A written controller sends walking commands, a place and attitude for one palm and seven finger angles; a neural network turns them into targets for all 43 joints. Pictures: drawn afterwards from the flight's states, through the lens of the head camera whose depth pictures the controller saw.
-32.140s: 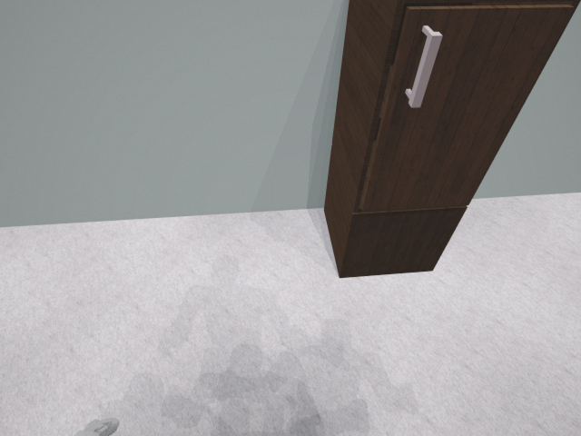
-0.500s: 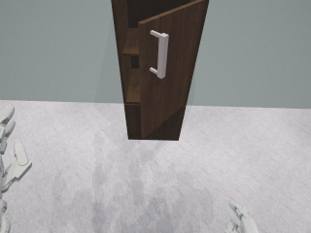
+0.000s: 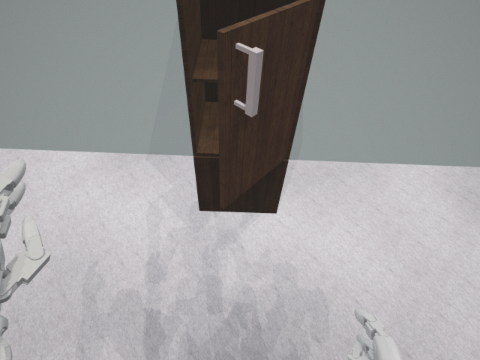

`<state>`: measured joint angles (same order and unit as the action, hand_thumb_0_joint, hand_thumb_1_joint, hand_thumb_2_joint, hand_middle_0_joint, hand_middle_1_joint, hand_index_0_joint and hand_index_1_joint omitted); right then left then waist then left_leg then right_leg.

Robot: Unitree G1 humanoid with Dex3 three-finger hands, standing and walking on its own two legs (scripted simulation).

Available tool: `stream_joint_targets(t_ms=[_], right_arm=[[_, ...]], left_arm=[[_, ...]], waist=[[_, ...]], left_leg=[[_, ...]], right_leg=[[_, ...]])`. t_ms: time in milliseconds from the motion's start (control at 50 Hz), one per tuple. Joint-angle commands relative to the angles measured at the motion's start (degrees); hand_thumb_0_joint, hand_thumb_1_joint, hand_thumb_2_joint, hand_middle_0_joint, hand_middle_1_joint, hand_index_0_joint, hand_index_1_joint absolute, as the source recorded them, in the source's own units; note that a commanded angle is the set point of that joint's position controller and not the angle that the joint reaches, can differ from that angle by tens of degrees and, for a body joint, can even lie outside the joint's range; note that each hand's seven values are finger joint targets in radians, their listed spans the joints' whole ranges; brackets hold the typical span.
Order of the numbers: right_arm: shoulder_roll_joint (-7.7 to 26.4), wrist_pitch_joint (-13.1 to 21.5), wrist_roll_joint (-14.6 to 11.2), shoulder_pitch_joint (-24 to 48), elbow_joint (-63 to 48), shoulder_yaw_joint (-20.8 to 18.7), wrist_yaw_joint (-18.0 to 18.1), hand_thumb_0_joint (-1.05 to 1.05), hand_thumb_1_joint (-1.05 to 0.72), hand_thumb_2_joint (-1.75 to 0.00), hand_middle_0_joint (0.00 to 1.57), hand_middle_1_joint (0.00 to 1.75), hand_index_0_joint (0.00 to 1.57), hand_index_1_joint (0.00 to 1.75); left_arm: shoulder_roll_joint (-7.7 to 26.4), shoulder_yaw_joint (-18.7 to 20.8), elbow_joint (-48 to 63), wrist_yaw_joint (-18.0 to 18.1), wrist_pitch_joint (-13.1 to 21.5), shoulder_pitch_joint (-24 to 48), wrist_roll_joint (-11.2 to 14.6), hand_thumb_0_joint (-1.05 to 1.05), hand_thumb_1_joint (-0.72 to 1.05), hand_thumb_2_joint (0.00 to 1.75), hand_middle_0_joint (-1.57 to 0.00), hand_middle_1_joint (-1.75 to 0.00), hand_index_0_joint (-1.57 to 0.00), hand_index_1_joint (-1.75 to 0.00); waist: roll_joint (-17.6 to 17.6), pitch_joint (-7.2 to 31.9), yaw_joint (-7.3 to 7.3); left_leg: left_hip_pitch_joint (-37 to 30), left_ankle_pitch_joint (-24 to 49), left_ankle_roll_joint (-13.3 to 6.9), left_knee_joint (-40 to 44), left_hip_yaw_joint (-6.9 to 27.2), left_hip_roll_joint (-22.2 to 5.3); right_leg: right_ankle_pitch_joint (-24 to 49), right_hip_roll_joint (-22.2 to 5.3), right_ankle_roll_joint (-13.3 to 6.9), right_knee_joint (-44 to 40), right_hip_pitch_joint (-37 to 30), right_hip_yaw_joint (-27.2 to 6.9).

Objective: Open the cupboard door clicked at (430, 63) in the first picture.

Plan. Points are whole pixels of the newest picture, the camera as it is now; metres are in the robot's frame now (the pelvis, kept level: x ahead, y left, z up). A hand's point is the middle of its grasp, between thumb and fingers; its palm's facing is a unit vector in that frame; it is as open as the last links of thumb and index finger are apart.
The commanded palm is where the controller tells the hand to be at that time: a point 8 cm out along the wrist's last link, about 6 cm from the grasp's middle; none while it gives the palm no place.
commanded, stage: let the arm hang, fingers relaxed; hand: left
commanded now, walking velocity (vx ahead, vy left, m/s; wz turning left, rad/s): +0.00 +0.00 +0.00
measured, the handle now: (246, 81) +0.66 +0.03 +0.13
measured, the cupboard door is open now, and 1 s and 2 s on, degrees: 48 48 48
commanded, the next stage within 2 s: look to check the result in 1.12 s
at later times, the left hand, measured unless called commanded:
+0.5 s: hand out of the picture -0.03 +0.17 -0.18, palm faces +0.04 -0.98 -0.17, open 7.2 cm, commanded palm none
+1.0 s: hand out of the picture +0.06 +0.17 -0.17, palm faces +0.03 -0.98 -0.21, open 7.3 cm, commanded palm none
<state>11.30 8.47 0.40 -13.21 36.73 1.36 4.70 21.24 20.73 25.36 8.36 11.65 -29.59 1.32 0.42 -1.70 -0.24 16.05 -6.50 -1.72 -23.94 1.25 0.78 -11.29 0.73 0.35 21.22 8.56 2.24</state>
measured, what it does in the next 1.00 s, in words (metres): stands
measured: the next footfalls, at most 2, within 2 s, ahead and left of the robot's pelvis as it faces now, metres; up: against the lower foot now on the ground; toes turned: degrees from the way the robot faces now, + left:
none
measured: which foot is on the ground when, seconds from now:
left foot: down 0.00-1.00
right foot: down 0.00-1.00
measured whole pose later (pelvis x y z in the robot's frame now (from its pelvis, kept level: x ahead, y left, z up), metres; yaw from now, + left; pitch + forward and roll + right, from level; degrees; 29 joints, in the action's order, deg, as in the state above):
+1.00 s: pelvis +0.02 -0.02 +0.00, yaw +1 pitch -2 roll +0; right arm 10.8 -0.3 1.1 -12.8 64.6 -0.2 1.4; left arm 10.2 0.5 -64.1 0.8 0.6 -12.4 -0.3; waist 1.2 -1.7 0.6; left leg 13.4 -8.5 -0.8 -23.6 1.8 1.6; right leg -15.3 -0.1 -0.9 24.1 7.1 2.9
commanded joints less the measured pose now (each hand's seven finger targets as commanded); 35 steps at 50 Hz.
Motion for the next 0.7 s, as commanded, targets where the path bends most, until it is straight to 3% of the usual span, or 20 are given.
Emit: stream_joint_targets(t_ms=[0, 20, 40, 80, 100, 120, 160, 180, 220, 280, 320, 340, 360, 400, 420, 440, 560, 620, 680], right_arm=[[17.71, 3.44, -0.36, 8.06, 7.5, -5.79, -5.08, 0.0, -0.9, -0.9, 0.2, 0.3, 0.2, 0.3], [14.47, -0.66, -1.02, 3.04, 7.36, -5.86, -5.03, 0.0, -0.9, -0.9, 0.2, 0.3, 0.2, 0.3], [14.36, -1.38, -0.79, 1.95, 6.33, -6.05, -4.79, 0.0, -0.9, -0.9, 0.2, 0.3, 0.2, 0.3], [15.32, -3.24, -0.16, 2.93, 6.32, -5.35, -4.67, 0.0, -0.9, -0.9, 0.2, 0.3, 0.2, 0.3], [15.83, -3.86, 0.16, 4.03, 6.58, -5.07, -4.63, 0.0, -0.9, -0.9, 0.2, 0.3, 0.2, 0.3], [15.88, -4.34, 0.48, 4.83, 7.05, -4.96, -4.58, 0.0, -0.9, -0.9, 0.2, 0.3, 0.2, 0.3], [14.67, -5.49, 0.76, 4.71, 8.16, -4.51, -4.75, 0.0, -0.9, -0.9, 0.2, 0.3, 0.2, 0.3], [13.41, -6.21, 0.91, 4.13, 9.17, -4.12, -4.72, 0.0, -0.9, -0.9, 0.2, 0.3, 0.2, 0.3], [11.76, -7.4, 1.24, 2.92, 10.95, -3.61, -4.65, 0.0, -0.9, -0.9, 0.2, 0.3, 0.2, 0.3], [10.25, -8.17, 1.39, 2.23, 13.5, -2.85, -4.5, 0.0, -0.9, -0.9, 0.2, 0.3, 0.2, 0.3], [10.16, -8.3, 1.28, 2.17, 14.88, -2.74, -4.14, 0.0, -0.9, -0.9, 0.2, 0.3, 0.2, 0.3], [10.4, -8.38, 1.11, 2.03, 15.45, -2.83, -3.92, 0.0, -0.9, -0.9, 0.2, 0.3, 0.2, 0.3], [9.52, -8.44, 1.07, 1.03, 16.39, -2.87, -3.74, 0.0, -0.9, -0.9, 0.2, 0.3, 0.2, 0.3], [8.88, -8.66, 0.9, -0.46, 17.96, -3.04, -3.47, 0.0, -0.9, -0.9, 0.2, 0.3, 0.2, 0.3], [8.75, -8.8, 0.84, -1.09, 18.75, -3.19, -3.38, 0.0, -0.9, -0.9, 0.2, 0.3, 0.2, 0.3], [9.22, -8.93, 0.72, -1.98, 19.0, -3.45, -3.26, 0.0, -0.9, -0.9, 0.2, 0.3, 0.2, 0.3], [7.98, -9.04, 0.58, -5.23, 22.85, -3.89, -3.1, 0.0, -0.9, -0.9, 0.2, 0.3, 0.2, 0.3], [7.43, -9.17, 0.63, -5.32, 24.2, -3.69, -3.03, 0.0, -0.9, -0.9, 0.2, 0.3, 0.2, 0.3], [6.86, -9.08, 0.77, -5.06, 25.0, -3.34, -3.03, 0.0, -0.9, -0.9, 0.2, 0.3, 0.2, 0.3]], left_arm=[[1.1, -14.19, -35.6, -6.76, -5.92, 4.78, -3.96, 0.0, 0.9, 0.9, -0.2, -0.3, -0.2, -0.3], [1.51, -13.09, -36.79, -7.84, -9.84, 5.48, -3.14, 0.0, 0.9, 0.9, -0.2, -0.3, -0.2, -0.3], [1.11, -13.57, -35.71, -8.08, -10.69, 5.8, -3.07, 0.0, 0.9, 0.9, -0.2, -0.3, -0.2, -0.3], [2.25, -13.9, -39.2, -8.36, -10.76, 8.73, -3.37, 0.0, 0.9, 0.9, -0.2, -0.3, -0.2, -0.3], [3.09, -14.14, -42.23, -8.43, -10.85, 10.12, -3.52, 0.0, 0.9, 0.9, -0.2, -0.3, -0.2, -0.3], [3.6, -14.34, -45.34, -8.51, -10.84, 11.51, -3.64, 0.0, 0.9, 0.9, -0.2, -0.3, -0.2, -0.3], [3.98, -15.18, -51.89, -8.42, -11.11, 14.36, -3.46, 0.0, 0.9, 0.9, -0.2, -0.3, -0.2, -0.3], [3.68, -15.77, -55.08, -8.24, -11.42, 15.61, -3.3, 0.0, 0.9, 0.9, -0.2, -0.3, -0.2, -0.3], [3.0, -17.09, -60.6, -7.83, -11.92, 17.84, -2.97, 0.0, 0.9, 0.9, -0.2, -0.3, -0.2, -0.3], [1.59, -18.04, -68.4, -7.64, -12.32, 15.7, -2.49, 0.0, 0.9, 0.9, -0.2, -0.3, -0.2, -0.3], [0.94, -18.05, -73.46, -7.62, -12.17, 12.32, -2.28, 0.0, 0.9, 0.9, -0.2, -0.3, -0.2, -0.3], [1.06, -18.01, -75.5, -7.59, -12.07, 11.21, -2.31, 0.0, 0.9, 0.9, -0.2, -0.3, -0.2, -0.3], [-0.15, -17.85, -77.52, -7.61, -11.92, 10.13, -2.19, 0.0, 0.9, 0.9, -0.2, -0.3, -0.2, -0.3], [-0.69, -18.0, -80.57, -7.63, -11.71, 9.53, -1.99, 0.0, 0.9, 0.9, -0.2, -0.3, -0.2, -0.3], [-0.67, -18.08, -81.79, -7.63, -11.58, 9.56, -1.96, 0.0, 0.9, 0.9, -0.2, -0.3, -0.2, -0.3], [-0.59, -17.99, -82.71, -7.62, -11.48, 9.83, -2.01, 0.0, 0.9, 0.9, -0.2, -0.3, -0.2, -0.3], [-0.85, -18.2, -86.85, -7.29, -10.92, 11.49, -1.88, 0.0, 0.9, 0.9, -0.2, -0.3, -0.2, -0.3], [-1.63, -18.5, -88.06, -7.03, -11.01, 11.65, -1.83, 0.0, 0.9, 0.9, -0.2, -0.3, -0.2, -0.3], [-1.99, -18.6, -88.8, -6.92, -11.26, 11.49, -1.84, 0.0, 0.9, 0.9, -0.2, -0.3, -0.2, -0.3]], waist=[[3.5, 1.14, 2.41], [3.45, 4.9, 1.96], [2.73, 5.14, 1.95], [-1.13, 5.29, 1.15], [-5.08, 4.28, 0.79], [-9.19, 4.4, 0.42], [-12.01, 3.82, 0.69], [-12.03, 3.46, 1.1], [-7.37, 2.73, 1.84], [7.58, 1.03, 0.94], [12.11, 1.78, -0.45], [11.59, 1.64, -0.92], [12.36, 3.52, -0.81], [12.0, 3.28, -0.5], [10.35, 2.89, -0.32], [6.25, 1.61, -0.06], [-3.06, -1.9, 1.46], [-3.83, -3.76, 1.63], [-1.85, -5.7, 1.2]], left_leg=[[4.74, 3.63, 0.1, -5.16, 6.4, -5.82], [-1.26, 7.31, 0.76, -5.5, 4.64, -6.03], [-2.85, 10.11, 0.48, -6.31, 4.69, -6.75], [3.06, 3.52, -1.96, -3.44, 8.9, -7.83], [4.74, 1.27, -2.43, -2.49, 9.83, -7.68], [5.54, -0.18, -2.59, -2.28, 10.25, -7.2], [4.17, -1.88, -1.9, -4.07, 8.39, -5.21], [2.51, -2.92, -1.37, -5.45, 6.97, -4.04], [-0.76, -3.91, -0.58, -6.65, 5.1, -3.02], [2.5, -9.01, -0.93, 0.99, 8.93, -4.62], [5.79, -13.08, -1.38, 5.34, 11.04, -5.75], [6.07, -13.25, -1.47, 5.7, 11.4, -5.88], [5.22, -13.02, -1.29, 5.69, 10.77, -5.86], [3.83, -13.84, -0.92, 5.57, 9.85, -5.38], [3.27, -14.29, -0.8, 5.13, 9.5, -5.01], [2.75, -14.42, -0.75, 4.73, 9.25, -5.09], [-3.07, -8.03, -0.38, 0.17, 5.65, -3.79], [-4.64, -6.75, -0.32, -0.18, 5.2, -4.07], [-2.27, -7.87, -0.66, 2.67, 6.39, -4.82]], right_leg=[[3.07, -6.13, -2.62, 3.54, 7.29, -1.49], [1.15, -6.28, -2.69, 3.01, 9.15, -3.92], [-0.37, -5.27, -2.48, 3.66, 10.33, -3.1], [-5.59, -3.76, -3.03, 6.99, 8.27, -2.2], [-6.08, -3.4, -3.29, 7.41, 7.06, -2.56], [-5.82, -4.06, -3.6, 6.47, 6.01, -3.42], [-7.0, -6.69, -4.84, 4.18, 7.58, -5.77], [-8.42, -7.77, -5.35, 2.6, 9.02, -6.71], [-10.41, -8.77, -5.92, 0.96, 11.38, -7.52], [-12.48, -5.61, -4.3, 3.52, 8.25, -5.67], [-8.95, -4.18, -3.41, 4.73, 2.41, -4.29], [-8.08, -4.17, -3.41, 4.17, 1.08, -3.9], [-7.07, -4.52, -3.47, 3.74, -0.37, -3.79], [-7.04, -4.85, -3.76, 2.11, -0.03, -4.03], [-7.83, -5.14, -3.99, 1.05, 0.61, -4.5], [-9.25, -5.26, -4.17, -0.22, 1.69, -4.31], [-13.63, -7.66, -5.33, -5.78, 8.13, -6.08], [-14.25, -7.68, -5.27, -6.16, 10.32, -5.92], [-13.25, -6.59, -4.61, -4.67, 9.1, -5.2]])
